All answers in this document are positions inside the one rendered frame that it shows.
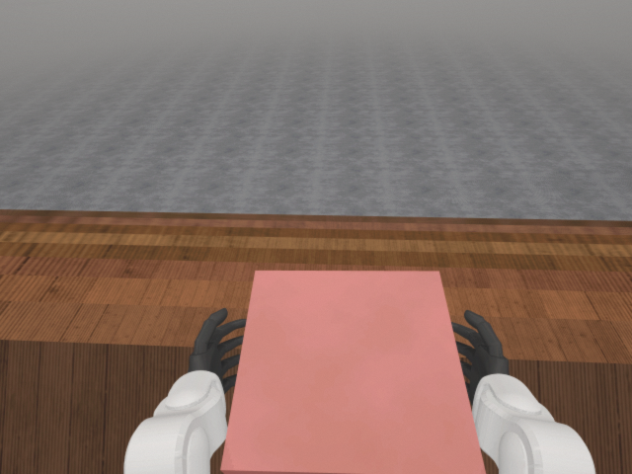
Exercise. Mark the left robot forearm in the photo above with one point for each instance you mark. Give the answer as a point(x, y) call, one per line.
point(185, 430)

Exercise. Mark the robot right hand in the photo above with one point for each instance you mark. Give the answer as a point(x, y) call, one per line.
point(487, 357)

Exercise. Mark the carton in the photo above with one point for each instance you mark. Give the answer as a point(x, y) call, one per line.
point(350, 372)

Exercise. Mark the right robot forearm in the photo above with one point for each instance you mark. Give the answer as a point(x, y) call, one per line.
point(520, 434)

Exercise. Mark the robot left hand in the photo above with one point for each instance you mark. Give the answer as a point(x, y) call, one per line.
point(208, 352)

